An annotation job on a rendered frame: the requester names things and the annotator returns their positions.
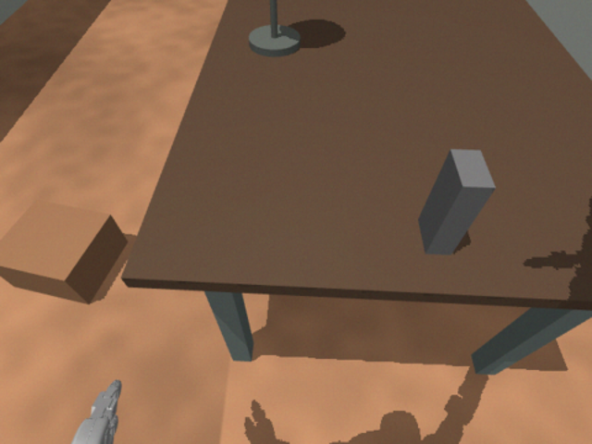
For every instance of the table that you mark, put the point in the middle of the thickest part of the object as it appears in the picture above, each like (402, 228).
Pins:
(305, 174)

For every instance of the left robot hand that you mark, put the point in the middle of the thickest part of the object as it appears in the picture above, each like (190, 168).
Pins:
(101, 427)

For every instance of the desk lamp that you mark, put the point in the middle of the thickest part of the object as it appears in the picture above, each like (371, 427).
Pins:
(274, 40)

